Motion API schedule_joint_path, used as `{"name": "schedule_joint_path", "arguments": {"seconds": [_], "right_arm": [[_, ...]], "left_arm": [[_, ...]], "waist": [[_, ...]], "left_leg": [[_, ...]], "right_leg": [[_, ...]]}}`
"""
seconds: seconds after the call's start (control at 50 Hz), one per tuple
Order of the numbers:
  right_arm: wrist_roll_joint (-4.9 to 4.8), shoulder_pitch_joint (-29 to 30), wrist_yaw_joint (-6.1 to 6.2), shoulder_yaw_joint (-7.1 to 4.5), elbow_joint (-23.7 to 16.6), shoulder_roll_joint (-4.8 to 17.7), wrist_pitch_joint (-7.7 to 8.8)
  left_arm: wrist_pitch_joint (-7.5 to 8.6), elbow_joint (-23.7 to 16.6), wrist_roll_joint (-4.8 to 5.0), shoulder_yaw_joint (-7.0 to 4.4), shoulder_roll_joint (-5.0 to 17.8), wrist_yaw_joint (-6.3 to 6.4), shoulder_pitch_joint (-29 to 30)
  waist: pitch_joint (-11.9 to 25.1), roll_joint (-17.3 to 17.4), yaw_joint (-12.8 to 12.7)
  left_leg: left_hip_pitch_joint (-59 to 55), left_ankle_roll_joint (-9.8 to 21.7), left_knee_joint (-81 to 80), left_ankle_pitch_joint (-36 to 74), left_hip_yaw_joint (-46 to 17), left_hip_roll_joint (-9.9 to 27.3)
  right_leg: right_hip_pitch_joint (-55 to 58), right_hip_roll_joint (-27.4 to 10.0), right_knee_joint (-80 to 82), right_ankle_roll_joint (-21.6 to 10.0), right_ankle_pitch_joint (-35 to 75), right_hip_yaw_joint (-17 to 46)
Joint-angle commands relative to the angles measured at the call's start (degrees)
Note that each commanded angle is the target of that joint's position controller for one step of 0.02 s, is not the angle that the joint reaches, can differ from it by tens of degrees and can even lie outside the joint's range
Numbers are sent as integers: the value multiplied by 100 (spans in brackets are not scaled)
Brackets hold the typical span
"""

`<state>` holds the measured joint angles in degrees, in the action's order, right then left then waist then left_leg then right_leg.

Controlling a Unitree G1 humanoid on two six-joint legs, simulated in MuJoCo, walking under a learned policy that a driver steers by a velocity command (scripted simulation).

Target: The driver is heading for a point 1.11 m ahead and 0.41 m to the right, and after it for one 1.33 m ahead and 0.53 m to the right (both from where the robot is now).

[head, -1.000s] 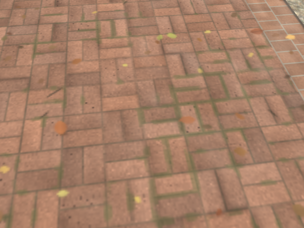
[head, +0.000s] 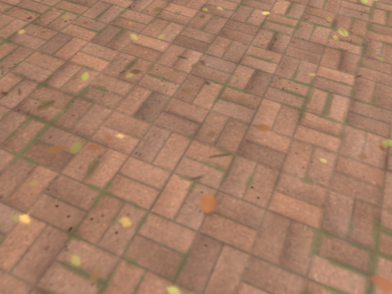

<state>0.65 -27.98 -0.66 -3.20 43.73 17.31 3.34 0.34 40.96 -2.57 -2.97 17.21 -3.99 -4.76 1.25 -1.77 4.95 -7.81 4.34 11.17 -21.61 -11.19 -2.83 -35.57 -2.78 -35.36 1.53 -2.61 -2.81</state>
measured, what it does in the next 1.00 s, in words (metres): walks ahead, turning right: right foot, then left foot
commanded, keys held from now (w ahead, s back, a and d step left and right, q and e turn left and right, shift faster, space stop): w+e+shift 0.96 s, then w+shift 0.04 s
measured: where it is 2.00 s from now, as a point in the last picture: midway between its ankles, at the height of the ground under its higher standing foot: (313, 132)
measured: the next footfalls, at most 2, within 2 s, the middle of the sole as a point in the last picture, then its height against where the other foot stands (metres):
right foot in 0.06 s outside the picture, level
left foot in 0.50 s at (170, 244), level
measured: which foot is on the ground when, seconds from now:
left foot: down 0.00-0.10, up 0.12-0.48, down 0.50-0.94, up 0.96-1.00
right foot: up 0.00-0.04, down 0.06-0.48, up 0.50-0.92, down 0.94-1.00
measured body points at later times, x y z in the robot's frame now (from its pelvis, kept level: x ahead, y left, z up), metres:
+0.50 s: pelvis +0.44 -0.05 -0.02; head +0.48 -0.06 +0.43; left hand +0.46 +0.24 -0.14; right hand +0.66 -0.32 -0.05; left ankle +0.63 +0.04 -0.73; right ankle +0.20 -0.11 -0.72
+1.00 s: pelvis +0.84 -0.26 -0.04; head +0.87 -0.28 +0.41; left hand +1.17 -0.21 -0.13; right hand +0.66 -0.45 -0.17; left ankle +0.76 +0.01 -0.59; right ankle +0.90 -0.32 -0.73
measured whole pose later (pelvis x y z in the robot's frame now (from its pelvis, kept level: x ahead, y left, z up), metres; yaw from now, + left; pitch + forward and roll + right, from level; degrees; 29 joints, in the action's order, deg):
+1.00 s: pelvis +0.84 -0.26 -0.04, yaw -48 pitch +0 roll +0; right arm 2.1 -21.9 0.1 -0.9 47.7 14.8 3.9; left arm -0.2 39.5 -1.5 -2.3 18.8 -2.1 -6.6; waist -3.7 -0.8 2.1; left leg 7.3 -2.3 77.7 -20.4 3.4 3.6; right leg -29.2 8.7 -44.4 -12.3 -16.7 -6.7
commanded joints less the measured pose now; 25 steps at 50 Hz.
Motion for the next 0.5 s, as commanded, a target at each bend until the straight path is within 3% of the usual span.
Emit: {"name": "schedule_joint_path", "arguments": {"seconds": [0.02, 0.04, 0.06, 0.08, 0.1, 0.12, 0.14, 0.16, 0.18, 0.2, 0.22, 0.26, 0.32, 0.38, 0.44, 0.46, 0.48, 0.5], "right_arm": [[39, 120, 83, -220, -48, 1035, 117], [90, 136, 88, -226, 37, 1118, 117], [157, 307, 103, -239, 76, 1170, 72], [159, 388, 118, -185, 6, 1036, 79], [63, 309, 30, -19, -316, 423, 179], [191, 641, -13, 53, -392, 387, 300], [164, 1100, -24, 56, -471, 565, 345], [203, 1375, -54, 83, -465, 694, 399], [272, 1553, -66, 109, -551, 635, 397], [356, 1593, -83, 161, -636, 549, 334], [405, 1616, -112, 209, -665, 467, 250], [420, 1918, -145, 290, -821, 389, 121], [260, 3022, -245, 436, -1231, 282, 141], [140, 3349, -255, 457, -1320, 239, 162], [145, 2956, -123, 311, -1182, 551, 186], [139, 2305, -40, 199, -984, 756, 203], [136, 1344, 69, 85, -750, 937, 215], [252, 126, 222, -99, -592, 1373, 228]], "left_arm": [[158, -663, 29, -119, 592, 46, 790], [151, -486, 65, -177, 685, 135, 117], [165, -75, 112, -248, 787, 237, -1248], [197, 258, 93, -352, 1105, 311, -2511], [216, 380, 24, -544, 1873, 307, -3148], [237, 418, 121, -388, 1349, 202, -2434], [250, 302, 118, -368, 1124, 173, -1860], [271, 300, 132, -351, 963, 184, -1841], [279, 386, 137, -292, 819, 217, -1832], [298, 483, 133, -207, 628, 250, -1804], [336, 535, 162, -180, 589, 273, -1799], [418, 554, 219, -193, 675, 301, -1891], [468, 473, 224, -278, 814, 334, -1874], [498, 517, 325, -366, 1006, 308, -2041], [476, 574, 333, -415, 1162, 355, -2146], [465, 589, 291, -444, 1302, 353, -2137], [474, 558, 263, -466, 1398, 321, -1939], [539, 436, 237, -347, 953, 304, -1789]], "waist": [[-751, 1118, -169], [-311, 1129, -489], [378, 978, -1154], [1029, 459, -1713], [1543, -1554, -1578], [967, -1487, -1131], [330, -689, -970], [222, 48, -956], [-76, 207, -796], [-291, 66, -569], [-417, -86, -462], [-684, -117, -413], [-1020, -104, -630], [-732, -167, -840], [-208, -89, -688], [296, -12, -383], [801, 77, 185], [1508, 451, 685]], "left_leg": [[315, 571, -140, 3516, -105, 1455], [195, 500, 689, 5574, 181, 1415], [457, 414, 2204, 6785, 581, 1232], [1920, 302, 4122, 5929, 833, 961], [3892, -60, 6614, 2324, 1019, -90], [5013, 45, 6972, 65, 436, -330], [5284, 90, 7163, 500, 302, 92], [5061, 85, 6781, 826, 360, 389], [4876, 16, 6373, 842, 411, 544], [4722, -123, 6032, 769, 439, 647], [4653, -242, 5742, 671, 479, 728], [4748, -461, 5180, 592, 690, 828], [4163, -733, 3367, 1566, 1060, 702], [3085, -688, 2378, 2642, 1189, 445], [2389, -548, 1883, 2152, 1112, 219], [1612, -471, 1896, 1558, 1172, 42], [422, -396, 1910, 1295, 1113, 219], [-899, -227, 1913, -409, 147, 1260]], "right_leg": [[381, 232, 386, -538, -632, -380], [1176, 549, 253, -723, -970, -548], [2553, 869, 229, -890, -1223, -674], [4431, 411, 122, -1084, -1951, 53], [5503, -1014, 1191, -1833, -4732, 3557], [5239, -1311, 2419, -1838, -4726, 5707], [4684, -1309, 2240, -1877, -4147, 4979], [4108, -1135, 2201, -1843, -3424, 4216], [3494, -896, 2300, -1772, -2932, 3727], [2998, -660, 2386, -1751, -2641, 3403], [2708, -465, 2483, -1778, -2536, 3140], [2205, -342, 2725, -1897, -2258, 2862], [1458, -26, 3113, -1752, -1441, 2427], [1600, -85, 3050, -1474, 84, 2377], [2599, -170, 2002, -1166, 2017, 2367], [2749, -75, 1035, -1040, 2891, 2252], [2303, 171, -305, -911, 2804, 2124], [1444, 488, -2104, -862, 1528, 1803]]}}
